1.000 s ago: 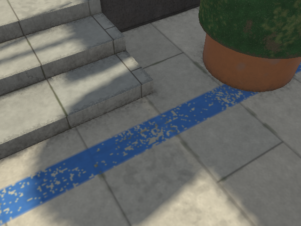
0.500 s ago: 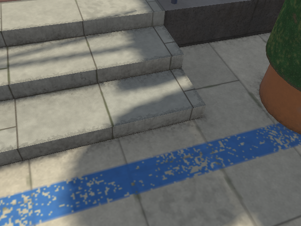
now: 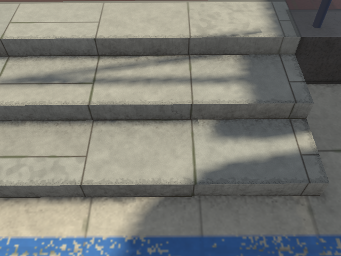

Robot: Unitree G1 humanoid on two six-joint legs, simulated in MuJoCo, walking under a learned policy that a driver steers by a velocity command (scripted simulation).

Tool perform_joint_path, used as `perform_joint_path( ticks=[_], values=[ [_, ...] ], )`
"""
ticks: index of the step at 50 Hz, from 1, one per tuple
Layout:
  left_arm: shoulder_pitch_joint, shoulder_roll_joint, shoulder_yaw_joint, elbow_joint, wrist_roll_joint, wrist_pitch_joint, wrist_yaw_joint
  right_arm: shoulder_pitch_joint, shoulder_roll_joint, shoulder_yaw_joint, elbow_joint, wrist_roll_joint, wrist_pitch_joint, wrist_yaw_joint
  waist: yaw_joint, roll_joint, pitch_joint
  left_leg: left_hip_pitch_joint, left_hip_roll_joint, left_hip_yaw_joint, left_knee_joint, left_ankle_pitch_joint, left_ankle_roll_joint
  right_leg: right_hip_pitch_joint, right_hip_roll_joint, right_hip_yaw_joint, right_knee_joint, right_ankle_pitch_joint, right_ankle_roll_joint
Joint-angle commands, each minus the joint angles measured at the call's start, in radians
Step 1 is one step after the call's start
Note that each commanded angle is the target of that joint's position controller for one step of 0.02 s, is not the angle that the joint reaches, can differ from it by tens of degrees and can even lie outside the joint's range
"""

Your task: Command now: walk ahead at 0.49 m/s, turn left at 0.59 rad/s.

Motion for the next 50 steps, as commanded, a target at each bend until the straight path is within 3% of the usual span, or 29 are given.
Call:
perform_joint_path(
  ticks=[1, 4, 8, 13, 15, 16, 17, 18, 19, 20, 21, 22, 23, 25, 27, 32, 34, 37, 38, 39, 40, 41, 42, 43, 44, 45, 46, 48, 50],
  values=[
    [-0.001, 0.096, 0.025, -0.026, -0.004, -0.019, -0.006, 0.036, -0.014, -0.006, -0.082, 0.001, 0.01, 0.003, -0.014, -0.109, -0.02, -0.145, 0.11, -0.033, -0.016, 0.058, -0.003, 0.095, -0.289, 0.224, -0.259, 0.061, -0.177],
    [0.018, 0.137, 0.039, -0.005, -0.004, -0.021, -0.006, -0.033, -0.025, -0.005, -0.128, -0.009, 0.01, 0.005, -0.01, -0.081, -0.007, -0.218, 0.121, -0.039, -0.123, 0.17, -0.017, 0.123, -0.3, 0.131, -0.276, 0.165, -0.19],
    [0.059, 0.159, 0.038, 0.017, -0.012, -0.008, -0.007, -0.16, -0.008, 0.011, -0.165, -0.012, -0.012, 0.03, 0.033, -0.068, 0.008, -0.157, 0.089, 0.017, -0.406, 0.354, -0.009, 0.145, -0.255, 0.017, -0.266, 0.197, -0.164],
    [0.145, 0.207, 0.044, 0.062, -0.04, 0.021, -0.008, -0.302, -0.031, 0.015, -0.233, -0.009, -0.02, 0.054, 0.068, -0.089, 0.045, -0.137, 0.052, 0.082, -0.597, 0.253, 0.019, 0.282, -0.315, 0.026, -0.216, 0.179, -0.14],
    [0.137, 0.224, 0.046, 0.071, -0.045, 0.036, -0.004, -0.257, -0.064, 0.002, -0.234, -0.016, -0.024, 0.056, 0.018, -0.116, 0.008, -0.033, 0.007, 0.12, -0.656, 0.178, 0.053, 0.323, -0.324, 0.009, -0.108, 0.39, -0.116],
    [0.125, 0.222, 0.042, 0.074, -0.042, 0.044, -0.002, -0.139, -0.098, -0.019, -0.201, -0.02, -0.026, 0.052, -0.055, -0.115, -0.066, 0.144, -0.036, 0.152, -0.71, 0.215, 0.079, 0.303, -0.289, -0.034, 0.047, 0.549, -0.09],
    [0.138, 0.187, 0.027, 0.068, -0.028, 0.044, 0.004, 0.031, -0.164, -0.052, -0.15, -0.022, -0.023, 0.042, -0.124, -0.094, -0.171, 0.412, -0.04, 0.127, -0.69, 0.256, 0.108, 0.18, -0.24, -0.073, 0.266, 0.553, -0.054],
    [0.261, 0.048, -0.014, 0.041, 0.03, 0.043, -0.015, 0.217, -0.186, -0.034, -0.095, -0.166, -0.026, 0.036, -0.116, 0.102, -0.337, 0.763, 0.23, -0.209, -0.694, 0.25, 0.183, -0.11, -0.13, -0.129, 0.654, 0.06, 0.0],
    [0.287, 0.065, -0.003, 0.048, 0.03, 0.042, -0.02, 0.268, -0.244, -0.059, -0.081, -0.12, -0.016, 0.026, -0.117, 0.221, -0.438, 0.851, 0.39, -0.598, -0.852, 0.372, 0.264, -0.313, -0.001, -0.014, 0.903, -0.443, 0.016],
    [0.175, 0.117, 0.01, 0.026, 0.025, 0.048, -0.017, 0.196, -0.23, -0.055, -0.09, -0.093, -0.016, 0.023, -0.11, 0.105, -0.322, 0.785, 0.336, -0.47, -0.853, 0.421, 0.236, -0.411, -0.066, 0.084, 0.947, -0.37, -0.007],
    [0.109, 0.096, 0.001, 0.01, 0.013, 0.043, -0.023, 0.115, -0.164, -0.036, -0.089, -0.081, -0.021, 0.023, -0.077, 0.061, -0.191, 0.636, 0.298, -0.339, -0.862, 0.452, 0.215, -0.418, -0.104, 0.085, 0.905, -0.281, -0.016],
    [0.102, 0.087, -0.003, 0.015, 0.012, 0.045, -0.025, 0.061, -0.109, -0.019, -0.085, -0.072, -0.023, 0.028, -0.041, 0.03, -0.12, 0.509, 0.255, -0.252, -0.901, 0.485, 0.179, -0.366, -0.136, 0.089, 0.815, -0.231, -0.019],
    [0.121, 0.087, -0.003, 0.023, 0.024, 0.058, -0.025, 0.024, -0.082, -0.008, -0.082, -0.058, -0.026, 0.029, -0.003, 0.051, -0.095, 0.423, 0.225, -0.196, -0.939, 0.484, 0.156, -0.299, -0.149, 0.092, 0.757, -0.214, -0.012],
    [0.163, 0.077, -0.006, 0.046, 0.032, 0.081, -0.03, 0.006, -0.073, -0.003, -0.074, -0.057, -0.037, 0.031, 0.025, 0.06, -0.098, 0.345, 0.196, -0.132, -0.992, 0.497, 0.16, -0.209, -0.135, 0.072, 0.732, -0.18, -0.003],
    [0.134, 0.062, -0.008, 0.038, 0.034, 0.086, -0.037, 0.02, -0.089, -0.008, -0.048, -0.049, -0.045, 0.03, 0.035, 0.059, -0.071, 0.334, 0.185, -0.093, -1.041, 0.454, 0.176, -0.235, -0.137, 0.062, 0.677, -0.125, 0.003],
    [-0.051, 0.037, -0.024, -0.018, 0.032, 0.081, -0.044, 0.07, -0.092, -0.011, 0.006, -0.048, -0.048, 0.032, -0.011, 0.047, 0.014, 0.344, 0.16, -0.021, -1.106, 0.321, 0.176, -0.263, -0.14, 0.038, 0.391, 0.024, 0.021],
    [-0.067, 0.025, -0.03, -0.022, 0.025, 0.08, -0.04, 0.1, -0.1, -0.016, 0.031, -0.055, -0.048, 0.03, -0.02, 0.068, 0.004, 0.349, 0.161, 0.003, -1.09, 0.284, 0.169, -0.196, -0.117, 0.015, 0.323, 0.03, 0.016],
    [-0.093, 0.044, -0.024, -0.041, 0.026, 0.073, -0.032, 0.118, -0.107, -0.018, 0.06, -0.053, -0.045, 0.026, -0.023, 0.045, 0.041, 0.364, 0.188, -0.017, -1.055, 0.296, 0.156, -0.157, -0.103, 0.008, 0.257, -0.003, -0.007],
    [-0.074, 0.048, -0.021, -0.04, 0.028, 0.067, -0.029, 0.108, -0.116, -0.02, 0.065, -0.053, -0.043, 0.024, -0.013, 0.038, 0.041, 0.38, 0.194, -0.02, -1.02, 0.344, 0.151, -0.131, -0.092, 0.002, 0.23, -0.038, -0.018],
    [0.014, 0.045, -0.016, -0.017, 0.034, 0.062, -0.019, 0.084, -0.117, -0.019, 0.065, -0.053, -0.039, 0.02, 0.036, 0.029, 0.007, 0.385, 0.191, -0.015, -0.93, 0.453, 0.147, -0.042, -0.061, -0.028, 0.199, -0.071, -0.037],
    [0.146, 0.053, -0.006, 0.031, 0.038, 0.054, -0.008, 0.081, -0.106, -0.015, 0.069, -0.052, -0.035, 0.019, 0.088, -0.02, -0.048, 0.368, 0.146, 0.024, -0.749, 0.607, 0.133, 0.104, -0.018, -0.044, 0.137, -0.099, -0.05],
    [0.312, 0.107, 0.015, 0.077, 0.05, 0.042, 0.003, 0.06, -0.082, -0.006, 0.06, -0.045, -0.037, 0.018, 0.156, -0.093, -0.121, 0.268, 0.073, 0.088, -0.481, 0.585, 0.096, 0.287, -0.103, 0.073, 0.059, -0.107, -0.079],
    [0.377, 0.234, 0.039, 0.076, 0.063, 0.034, 0.011, 0.068, 0.019, 0.022, 0.011, -0.037, -0.043, 0.021, 0.129, -0.295, -0.153, 0.024, -0.042, 0.163, -0.156, 0.141, 0.039, 0.415, -0.384, 0.483, -0.111, -0.163, -0.134],
    [0.363, 0.264, 0.057, 0.1, 0.023, 0.052, 0.003, 0.153, -0.009, 0.011, 0.033, -0.043, -0.034, 0.023, 0.075, -0.339, -0.172, -0.172, -0.105, 0.075, 0.025, -0.133, 0.034, 0.459, -0.447, 0.763, -0.22, -0.263, -0.212],
    [0.263, 0.177, 0.041, 0.075, 0.01, 0.059, -0.006, 0.114, -0.036, 0.007, 0.049, -0.068, -0.024, 0.024, 0.043, -0.174, -0.058, -0.257, -0.026, 0.044, 0.146, -0.077, 0.042, 0.371, -0.418, 0.647, -0.195, -0.427, -0.212],
    [0.199, 0.09, 0.018, 0.063, 0.008, 0.057, -0.014, 0.053, -0.031, 0.007, 0.043, -0.076, -0.026, 0.034, 0.037, -0.106, 0.004, -0.281, 0.008, 0.052, 0.182, -0.009, 0.046, 0.272, -0.363, 0.529, -0.196, -0.444, -0.2],
    [0.164, 0.051, 0.004, 0.064, 0.013, 0.054, -0.017, 0.038, -0.014, 0.009, 0.039, -0.069, -0.026, 0.041, 0.007, -0.103, 0.033, -0.264, 0.035, 0.06, 0.177, 0.045, 0.044, 0.199, -0.307, 0.432, -0.22, -0.38, -0.165],
    [0.178, 0.024, -0.006, 0.095, 0.011, 0.039, -0.008, 0.044, 0.015, 0.014, 0.043, -0.081, -0.005, 0.054, -0.026, -0.109, 0.042, -0.239, 0.054, 0.084, 0.21, 0.124, 0.026, 0.125, -0.247, 0.297, -0.233, -0.153, -0.144],
    [0.255, 0.038, -0.003, 0.136, 0.01, 0.027, -0.008, -0.009, 0.037, 0.02, 0.02, -0.081, 0.01, 0.052, -0.019, -0.099, 0.031, -0.325, 0.046, 0.115, 0.324, 0.121, 0.008, 0.146, -0.248, 0.239, -0.212, 0.062, -0.17]
  ],
)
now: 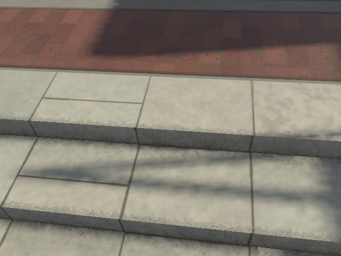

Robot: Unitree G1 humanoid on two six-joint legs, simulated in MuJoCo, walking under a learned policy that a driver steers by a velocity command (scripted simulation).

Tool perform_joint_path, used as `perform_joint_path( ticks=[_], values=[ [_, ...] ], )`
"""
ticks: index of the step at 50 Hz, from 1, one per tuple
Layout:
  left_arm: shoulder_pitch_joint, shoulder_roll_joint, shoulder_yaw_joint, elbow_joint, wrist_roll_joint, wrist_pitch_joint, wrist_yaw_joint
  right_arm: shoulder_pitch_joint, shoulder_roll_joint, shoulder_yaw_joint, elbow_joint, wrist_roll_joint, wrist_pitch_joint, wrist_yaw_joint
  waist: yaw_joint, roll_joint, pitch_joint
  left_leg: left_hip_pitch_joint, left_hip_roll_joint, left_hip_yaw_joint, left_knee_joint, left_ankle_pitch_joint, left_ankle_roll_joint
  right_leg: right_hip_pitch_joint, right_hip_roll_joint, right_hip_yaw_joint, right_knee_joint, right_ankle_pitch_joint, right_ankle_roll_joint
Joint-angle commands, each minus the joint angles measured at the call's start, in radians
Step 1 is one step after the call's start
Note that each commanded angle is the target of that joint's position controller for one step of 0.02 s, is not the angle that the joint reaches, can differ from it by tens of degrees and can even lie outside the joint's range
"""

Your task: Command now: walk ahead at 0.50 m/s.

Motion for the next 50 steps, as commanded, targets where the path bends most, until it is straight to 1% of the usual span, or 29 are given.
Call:
perform_joint_path(
  ticks=[1, 5, 8, 10, 11, 13, 15, 16, 17, 18, 19, 20, 21, 22, 24, 27, 28, 31, 33, 37, 40, 42, 44, 45, 46, 47, 48, 49, 50],
  values=[
    [0.121, 0.09, 0.014, 0.021, -0.001, -0.027, 0.003, -0.033, 0.008, 0.004, -0.068, -0.003, 0.019, -0.007, -0.006, -0.13, 0.062, -0.325, 0.019, 0.039, 0.291, -0.025, -0.019, 0.092, -0.273, 0.259, -0.212, 0.192, -0.147],
    [0.211, 0.066, -0.008, 0.07, 0.015, -0.032, 0.009, -0.287, 0.073, 0.047, -0.225, 0.011, 0.025, -0.05, 0.016, -0.123, 0.12, -0.73, 0.026, 0.037, 0.579, -0.201, 0.019, 0.135, -0.302, 0.27, -0.232, 0.012, -0.149],
    [0.224, 0.058, -0.023, 0.107, 0.001, -0.029, 0.029, -0.394, 0.071, 0.077, -0.325, 0.003, 0.016, -0.042, -0.003, -0.078, 0.144, -0.722, 0.051, 0.069, 0.343, -0.197, 0.027, 0.087, -0.253, 0.216, -0.306, 0.046, -0.104],
    [0.208, 0.068, -0.023, 0.106, -0.015, -0.02, 0.051, -0.354, 0.072, 0.09, -0.337, 0.002, 0.026, -0.022, -0.014, -0.086, 0.086, -0.456, 0.067, 0.094, 0.039, -0.101, 0.033, 0.06, -0.247, 0.141, -0.408, 0.296, -0.123],
    [0.163, 0.05, -0.032, 0.089, -0.03, -0.019, 0.048, -0.323, 0.069, 0.092, -0.317, 0.025, 0.031, -0.015, -0.019, -0.06, 0.071, -0.254, 0.031, 0.148, -0.146, -0.037, 0.04, -0.001, -0.206, 0.08, -0.44, 0.434, -0.127],
    [0.176, 0.124, -0.024, 0.073, -0.033, -0.024, 0.044, -0.205, 0.067, 0.084, -0.267, 0.031, 0.032, -0.025, -0.071, -0.16, -0.087, 0.074, -0.09, 0.216, -0.225, -0.038, 0.071, 0.101, -0.251, 0.029, -0.26, 1.274, -0.124],
    [0.158, 0.189, 0.005, 0.063, -0.02, -0.023, 0.033, 0.019, -0.006, 0.051, -0.202, 0.031, 0.013, -0.034, -0.17, -0.232, -0.229, 0.23, -0.142, 0.152, -0.438, -0.052, 0.099, 0.289, -0.28, 0.065, 0.115, 1.524, -0.076],
    [0.114, 0.201, 0.02, 0.048, -0.026, -0.03, 0.017, 0.115, -0.047, 0.032, -0.166, 0.021, 0.003, -0.037, -0.222, -0.227, -0.281, 0.381, -0.106, 0.055, -0.567, -0.016, 0.122, 0.241, -0.255, 0.067, 0.344, 1.367, -0.046],
    [0.221, 0.066, 0.002, -0.002, -0.048, -0.041, 0.001, 0.2, -0.18, -0.014, -0.119, -0.007, -0.011, -0.039, -0.144, 0.034, -0.371, 0.652, 0.224, -0.459, -0.755, 0.034, 0.187, -0.107, -0.109, 0.062, 0.748, 0.637, 0.01],
    [0.301, 0.096, 0.017, 0.089, 0.061, -0.013, -0.132, 0.438, -0.159, 0.014, -0.058, -0.063, 0.045, 0.001, -0.267, 0.145, -0.426, 0.752, 0.292, -0.971, -1.029, -0.019, 0.278, -0.433, 0.084, 0.415, 1.249, 0.149, -0.058],
    [0.197, 0.125, 0.058, 0.04, 0.026, -0.031, -0.156, 0.372, -0.193, -0.011, 0.011, -0.057, 0.024, 0.015, -0.166, 0.101, -0.059, 0.538, 0.295, -0.874, -1.059, -0.287, 0.177, -0.727, 0.067, 0.5, 1.468, 0.216, -0.088],
    [0.11, 0.082, 0.046, 0.012, 0.01, -0.037, -0.128, 0.177, -0.101, 0.002, 0.029, -0.027, 0.014, 0.033, -0.097, -0.012, 0.026, 0.324, 0.283, -0.686, -1.035, -0.263, 0.211, -0.761, 0.038, 0.442, 1.572, 0.26, -0.125],
    [0.075, 0.018, 0.019, -0.023, 0.029, -0.034, -0.101, 0.045, 0.01, 0.03, 0.037, -0.008, -0.002, 0.039, -0.035, -0.092, -0.044, 0.292, 0.264, -0.523, -1.033, -0.168, 0.231, -0.759, 0.017, 0.407, 1.603, 0.224, -0.163],
    [0.057, -0.042, -0.012, -0.046, 0.032, -0.021, -0.091, -0.035, 0.108, 0.062, 0.065, -0.019, -0.014, 0.038, 0.022, -0.148, -0.06, 0.251, 0.258, -0.41, -1.038, -0.103, 0.19, -0.789, -0.026, 0.398, 1.665, 0.264, -0.199],
    [0.071, -0.091, -0.04, -0.054, 0.008, 0.015, -0.082, -0.106, 0.174, 0.095, 0.091, -0.041, -0.034, 0.031, 0.116, -0.117, -0.038, 0.12, 0.207, -0.205, -1.076, -0.028, 0.091, -0.836, -0.084, 0.369, 1.647, 0.326, -0.218],
    [-0.034, -0.021, -0.024, -0.098, -0.016, 0.005, -0.102, -0.139, 0.087, 0.081, 0.069, -0.059, -0.08, 0.005, 0.133, -0.052, -0.059, -0.021, 0.066, 0.113, -1.117, 0.072, -0.002, -0.696, -0.118, 0.203, 1.439, 0.318, -0.151],
    [-0.092, -0.001, -0.017, -0.104, -0.025, -0.001, -0.111, 0.001, 0.056, 0.078, 0.109, -0.073, -0.082, -0.008, 0.075, 0.039, -0.071, 0.072, 0.059, 0.121, -1.11, 0.128, -0.007, -0.76, -0.099, 0.149, 1.573, 0.252, -0.128],
    [-0.24, 0.021, -0.018, -0.138, -0.015, -0.021, -0.088, 0.336, -0.002, 0.076, 0.229, -0.092, -0.064, -0.011, -0.048, 0.048, -0.011, 0.513, 0.163, 0.022, -1.046, 0.305, -0.005, -1.192, -0.044, 0.246, 1.674, 0.141, -0.13],
    [-0.32, -0.017, -0.036, -0.17, -0.027, -0.032, -0.065, 0.404, 0.004, 0.084, 0.271, -0.118, -0.044, 0.013, -0.052, 0.005, 0.022, 0.722, 0.24, -0.035, -1.039, 0.385, 0.025, -1.431, -0.031, 0.299, 1.691, 0.115, -0.181],
    [-0.452, 0.017, -0.026, -0.225, -0.037, -0.014, -0.049, 0.374, 0.048, 0.104, 0.272, -0.13, -0.044, 0.028, -0.035, -0.002, 0.003, 0.631, 0.187, 0.096, -1.133, 0.49, -0.011, -1.292, -0.039, 0.194, 1.379, 0.276, -0.169],
    [-0.508, 0.005, -0.022, -0.262, -0.025, 0.028, -0.072, 0.254, -0.023, 0.095, 0.227, -0.074, -0.059, 0.036, 0.047, 0.008, -0.016, 0.388, 0.176, 0.255, -1.183, 1.006, -0.049, -0.868, -0.06, -0.032, 1.104, 0.188, -0.113],
    [-0.406, 0.039, -0.006, -0.245, -0.011, 0.052, -0.073, 0.23, -0.166, 0.076, 0.19, -0.036, -0.102, 0.037, 0.123, 0.094, -0.039, 0.24, 0.206, 0.28, -1.083, 1.505, -0.049, -0.446, 0.029, -0.106, 0.999, 0.046, -0.044],
    [-0.256, 0.11, 0.026, -0.202, -0.005, 0.056, -0.064, 0.169, -0.293, 0.032, 0.163, -0.005, -0.106, 0.039, 0.171, 0.124, 0.022, 0.442, 0.278, 0.226, -0.924, 1.597, -0.036, -0.409, 0.098, -0.092, 0.714, -0.144, -0.001],
    [-0.14, 0.144, 0.047, -0.159, -0.019, 0.037, -0.049, 0.1, -0.311, 0.014, 0.153, -0.015, -0.093, 0.05, 0.209, 0.079, 0.016, 0.475, 0.264, 0.225, -0.745, 1.57, -0.043, -0.306, 0.132, -0.083, 0.463, -0.105, -0.021],
    [0.163, 0.185, 0.084, -0.039, -0.01, 0.033, -0.008, 0.162, -0.251, 0.016, 0.188, -0.077, -0.089, 0.077, 0.232, 0.032, -0.119, 0.219, 0.246, 0.178, -0.368, 1.346, -0.076, 0.093, 0.134, 0.104, 0.505, 0.1, -0.1],
    [0.298, 0.2, 0.073, 0.057, 0.016, 0.041, 0.003, 0.255, -0.045, 0.06, 0.179, -0.107, -0.079, 0.116, 0.148, -0.209, -0.383, -0.136, 0.017, 0.117, 0.18, -0.108, -0.136, 0.51, -0.095, 0.563, 0.428, 0.604, -0.391],
    [0.363, 0.202, 0.08, 0.049, 0.07, 0.027, -0.006, 0.19, -0.013, 0.062, 0.099, -0.011, -0.069, 0.128, 0.214, -0.129, -0.373, -0.285, -0.096, -0.196, 0.338, -0.064, -0.038, 0.403, -0.21, 0.874, 0.137, 0.196, -0.371],
    [0.238, 0.149, 0.068, 0.05, 0.042, -0.008, -0.012, -0.01, -0.033, 0.046, 0.04, 0.016, -0.081, 0.093, 0.206, -0.126, -0.066, -0.444, -0.077, -0.218, 0.46, -0.016, -0.012, 0.153, -0.207, 0.812, 0.106, -0.016, -0.33],
    [0.127, 0.074, 0.038, 0.056, 0.019, -0.025, -0.017, -0.058, -0.021, 0.051, 0.005, -0.02, -0.077, 0.056, 0.141, -0.108, -0.065, -0.491, -0.091, -0.227, 0.579, -0.052, 0.018, 0.05, -0.197, 0.833, 0.092, -0.097, -0.344]
  ],
)
Over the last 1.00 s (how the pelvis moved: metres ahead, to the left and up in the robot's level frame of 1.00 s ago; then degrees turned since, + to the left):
0.52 0.07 0.00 8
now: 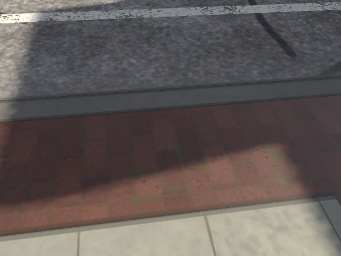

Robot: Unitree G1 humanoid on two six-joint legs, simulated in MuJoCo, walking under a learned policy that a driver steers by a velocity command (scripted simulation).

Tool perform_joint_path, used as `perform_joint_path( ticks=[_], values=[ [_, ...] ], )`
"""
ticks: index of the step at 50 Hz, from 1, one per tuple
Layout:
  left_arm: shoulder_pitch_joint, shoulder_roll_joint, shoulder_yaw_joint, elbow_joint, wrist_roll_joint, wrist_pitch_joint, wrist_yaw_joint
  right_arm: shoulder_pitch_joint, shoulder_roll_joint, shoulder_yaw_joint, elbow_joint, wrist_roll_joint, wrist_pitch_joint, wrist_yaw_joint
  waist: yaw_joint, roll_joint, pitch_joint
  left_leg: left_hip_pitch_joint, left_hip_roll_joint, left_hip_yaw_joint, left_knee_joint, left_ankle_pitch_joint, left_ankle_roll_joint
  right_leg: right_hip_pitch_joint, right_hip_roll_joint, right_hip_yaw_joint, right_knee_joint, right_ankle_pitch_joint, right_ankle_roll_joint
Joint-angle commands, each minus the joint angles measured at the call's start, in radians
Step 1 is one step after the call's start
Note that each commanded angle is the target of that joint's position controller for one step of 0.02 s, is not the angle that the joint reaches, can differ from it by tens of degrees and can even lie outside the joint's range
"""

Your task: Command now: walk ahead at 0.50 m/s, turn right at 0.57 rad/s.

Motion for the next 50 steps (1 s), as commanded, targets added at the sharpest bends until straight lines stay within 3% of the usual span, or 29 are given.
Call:
perform_joint_path(
  ticks=[1, 2, 4, 7, 9, 10, 12, 13, 14, 15, 16, 17, 18, 20, 21, 23, 27, 32, 35, 37, 40, 42, 43, 45, 46, 47, 48, 49, 50],
  values=[
    [0.204, -0.017, -0.017, 0.115, -0.001, -0.024, 0.002, -0.175, 0.042, 0.01, -0.191, -0.028, -0.002, -0.045, 0.02, -0.066, 0.02, -0.684, -0.073, -0.193, 0.514, -0.019, 0.095, 0.402, -0.279, 0.723, -0.526, 0.074, -0.3],
    [0.125, -0.051, -0.043, 0.129, 0.012, -0.016, -0.01, -0.199, 0.055, 0.021, -0.214, -0.037, 0.016, -0.057, -0.049, -0.01, 0.068, -0.684, -0.057, -0.166, 0.51, 0.005, 0.121, 0.247, -0.25, 0.663, -0.537, 0.042, -0.273],
    [-0.008, -0.042, -0.057, 0.086, 0.001, -0.036, -0.014, -0.211, 0.018, 0.021, -0.248, -0.009, 0.037, -0.066, -0.115, 0.028, 0.08, -0.599, -0.022, -0.093, 0.355, -0.053, 0.109, 0.054, -0.179, 0.481, -0.601, 0.076, -0.21],
    [0.052, 0.034, -0.054, 0.061, 0.023, -0.1, 0.023, -0.306, -0.037, 0.005, -0.325, 0.044, 0.005, -0.13, -0.091, -0.065, 0.044, -0.406, -0.006, -0.025, 0.271, -0.193, 0.014, -0.032, -0.136, 0.372, -0.617, 0.407, -0.123],
    [0.191, 0.071, -0.04, 0.097, 0.02, -0.117, 0.044, -0.445, -0.057, 0.008, -0.392, 0.041, -0.003, -0.145, -0.04, -0.027, 0.052, -0.533, 0.046, -0.074, 0.075, -0.276, -0.03, 0.197, -0.193, 0.446, -0.571, 0.504, -0.06],
    [0.187, 0.082, -0.029, 0.076, -0.002, -0.113, 0.047, -0.521, -0.039, 0.019, -0.421, 0.025, 0.005, -0.14, -0.029, 0.031, 0.045, -0.491, 0.081, -0.063, -0.254, -0.214, -0.05, 0.231, -0.178, 0.439, -0.543, 0.439, -0.039],
    [0.124, 0.142, -0.005, 0.008, -0.059, -0.084, 0.001, -0.478, 0.073, 0.05, -0.39, 0.064, 0.037, -0.106, -0.081, -0.077, 0.036, -0.044, -0.004, 0.122, -0.486, -0.071, -0.098, -0.052, -0.194, 0.442, -0.634, 0.548, -0.108],
    [0.142, 0.143, -0.005, -0.026, -0.054, -0.081, -0.021, -0.35, 0.02, 0.017, -0.349, 0.054, 0.024, -0.101, -0.113, -0.151, -0.001, 0.088, -0.066, 0.166, -0.36, 0.006, -0.05, -0.019, -0.223, 0.458, -0.56, 0.911, -0.105],
    [0.102, 0.104, 0.0, -0.089, -0.045, -0.106, -0.028, -0.163, -0.1, -0.029, -0.308, 0.061, -0.006, -0.112, -0.188, 0.006, -0.135, 0.351, -0.062, 0.023, -0.473, 0.286, 0.054, -0.09, -0.089, 0.367, -0.342, 1.123, -0.017],
    [0.176, -0.009, -0.029, -0.146, -0.014, -0.118, -0.031, 0.022, -0.221, -0.066, -0.284, 0.052, -0.011, -0.127, -0.219, 0.306, -0.467, 0.736, 0.264, -0.55, -0.743, 0.506, 0.373, -0.254, 0.033, 0.314, -0.021, 0.624, 0.103],
    [0.117, -0.022, -0.025, -0.132, -0.032, -0.087, -0.026, 0.072, -0.233, -0.06, -0.258, -0.015, 0.004, -0.123, -0.223, 0.372, -0.407, 0.587, 0.439, -0.944, -0.967, 0.461, 0.492, -0.314, 0.046, 0.3, 0.374, -0.074, 0.137],
    [0.118, 0.006, -0.005, -0.106, -0.037, -0.056, -0.009, 0.01, -0.233, -0.071, -0.237, -0.013, -0.01, -0.132, -0.182, 0.183, -0.158, 0.329, 0.391, -0.869, -1.018, 0.157, 0.419, -0.376, -0.034, 0.3, 0.587, 0.043, 0.132],
    [0.121, 0.008, -0.008, -0.088, -0.03, -0.04, 0.009, -0.161, -0.175, -0.064, -0.249, 0.028, -0.016, -0.145, -0.107, 0.135, -0.063, 0.138, 0.357, -0.667, -1.028, -0.128, 0.327, -0.372, -0.12, 0.239, 0.595, 0.133, 0.122],
    [0.13, -0.018, -0.022, -0.069, 0.03, -0.021, 0.028, -0.357, 0.063, -0.008, -0.268, 0.071, -0.034, -0.159, -0.015, 0.023, -0.03, -0.044, 0.29, -0.368, -1.019, -0.132, 0.221, -0.21, -0.205, 0.171, 0.46, 0.109, 0.129],
    [0.115, -0.04, -0.031, -0.077, 0.043, -0.014, 0.017, -0.39, 0.065, -0.017, -0.276, 0.067, -0.036, -0.187, -0.002, 0.024, -0.03, -0.082, 0.242, -0.264, -1.04, -0.072, 0.182, -0.126, -0.214, 0.133, 0.448, 0.095, 0.138],
    [0.097, -0.023, -0.035, -0.096, 0.01, -0.017, -0.029, -0.43, 0.012, -0.048, -0.3, 0.048, -0.04, -0.221, -0.006, 0.03, -0.037, -0.112, 0.192, -0.083, -1.074, 0.03, 0.148, -0.029, -0.207, 0.091, 0.43, 0.212, 0.134],
    [-0.007, 0.078, -0.025, -0.171, 0.003, -0.025, -0.066, -0.43, -0.054, -0.073, -0.322, 0.031, -0.044, -0.21, -0.014, 0.008, 0.001, -0.048, 0.236, 0.05, -1.086, 0.118, 0.131, 0.008, -0.254, 0.118, 0.362, 0.252, 0.094],
    [-0.079, 0.061, -0.034, -0.213, 0.005, -0.017, -0.052, -0.299, -0.118, -0.088, -0.301, 0.011, -0.04, -0.19, -0.101, 0.032, 0.051, 0.093, 0.276, 0.079, -0.986, -0.074, 0.097, 0.102, -0.274, 0.047, -0.19, 0.389, 0.142],
    [-0.088, 0.161, 0.017, -0.17, -0.034, -0.046, -0.04, -0.255, -0.162, -0.087, -0.296, 0.032, -0.014, -0.189, -0.125, -0.114, -0.034, 0.174, 0.17, 0.18, -0.791, -0.107, 0.056, 0.308, -0.18, -0.049, -0.515, 0.717, 0.085],
    [-0.077, 0.166, 0.04, -0.118, -0.029, -0.055, -0.033, -0.303, -0.183, -0.089, -0.287, 0.04, -0.001, -0.181, -0.088, -0.034, -0.015, 0.138, 0.176, 0.165, -0.727, -0.156, 0.03, 0.406, -0.176, -0.008, -0.597, 0.805, 0.068],
    [0.005, 0.295, 0.085, -0.125, -0.004, -0.08, 0.0, -0.302, -0.072, -0.062, -0.353, 0.035, 0.018, -0.171, -0.025, -0.235, -0.173, -0.299, 0.008, 0.147, -0.233, -0.507, -0.099, 0.851, -0.446, 0.327, -0.445, 1.411, -0.13],
    [-0.036, 0.258, 0.067, -0.175, 0.012, -0.073, 0.018, -0.211, -0.089, -0.077, -0.309, 0.058, 0.028, -0.176, -0.015, -0.101, -0.205, -0.382, 0.011, -0.002, -0.013, -0.402, -0.158, 0.811, -0.49, 0.328, -0.386, 1.381, -0.123],
    [-0.161, 0.223, 0.046, -0.252, -0.01, -0.058, 0.022, -0.097, -0.115, -0.092, -0.273, 0.046, 0.032, -0.189, -0.088, -0.123, -0.192, -0.29, -0.006, 0.027, 0.007, -0.335, -0.161, 0.648, -0.465, 0.296, -0.4, 1.349, -0.093],
    [-0.457, 0.247, 0.036, -0.431, -0.051, -0.022, 0.018, 0.233, -0.155, -0.127, -0.178, -0.011, 0.034, -0.209, -0.303, -0.096, -0.129, 0.13, -0.096, 0.184, -0.152, -0.226, -0.12, 0.236, -0.339, 0.135, -0.473, 1.33, 0.028],
    [-0.529, 0.232, 0.027, -0.477, -0.075, -0.004, 0.026, 0.345, -0.132, -0.134, -0.133, -0.035, 0.043, -0.2, -0.347, -0.08, -0.08, 0.205, -0.12, 0.226, -0.558, -0.194, -0.076, 0.233, -0.255, 0.081, -0.465, 1.126, 0.113],
    [-0.547, 0.221, 0.02, -0.487, -0.069, 0.021, 0.04, 0.385, -0.1, -0.132, -0.102, -0.033, 0.051, -0.188, -0.346, -0.103, -0.021, 0.306, -0.068, 0.135, -0.799, 0.017, -0.015, 0.184, -0.25, 0.134, -0.383, 0.854, 0.151],
    [-0.451, 0.146, -0.004, -0.432, -0.038, 0.046, 0.044, 0.332, -0.041, -0.111, -0.082, 0.009, 0.066, -0.159, -0.291, 0.024, 0.037, 0.344, -0.004, 0.025, -0.997, 0.108, 0.039, 0.147, -0.223, 0.175, -0.159, 0.331, 0.121],
    [-0.235, 0.019, -0.03, -0.419, -0.011, 0.096, 0.042, 0.111, -0.065, -0.098, -0.18, 0.055, 0.069, -0.131, -0.106, 0.235, 0.016, 0.242, 0.103, -0.129, -0.922, 0.548, 0.244, 0.064, -0.068, 0.16, 0.28, -0.1, 0.149],
    [0.086, 0.06, -0.02, -0.378, 0.029, 0.123, 0.015, -0.239, -0.157, -0.082, -0.36, 0.019, 0.069, -0.1, 0.063, 0.333, 0.045, -0.066, 0.307, -0.63, -1.059, 0.423, 0.471, -0.03, 0.031, 0.341, 0.593, -0.104, 0.186]
  ],
)
Over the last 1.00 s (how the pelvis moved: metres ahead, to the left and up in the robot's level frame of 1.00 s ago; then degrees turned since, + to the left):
0.58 0.00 0.13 -19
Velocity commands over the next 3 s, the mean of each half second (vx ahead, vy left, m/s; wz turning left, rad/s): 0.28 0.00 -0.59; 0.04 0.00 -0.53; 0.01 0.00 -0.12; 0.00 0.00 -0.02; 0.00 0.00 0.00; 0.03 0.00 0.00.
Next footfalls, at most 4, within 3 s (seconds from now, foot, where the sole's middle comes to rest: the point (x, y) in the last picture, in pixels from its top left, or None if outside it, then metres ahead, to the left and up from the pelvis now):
0.26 left None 0.36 0.17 -0.60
0.64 right None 0.26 -0.09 -0.63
0.96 left None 0.29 0.09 -0.60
1.22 right None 0.11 -0.01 -0.70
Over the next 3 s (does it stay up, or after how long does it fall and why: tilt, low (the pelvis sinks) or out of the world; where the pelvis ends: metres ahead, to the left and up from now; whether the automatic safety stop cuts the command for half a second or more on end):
stays up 0.21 0.12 0.08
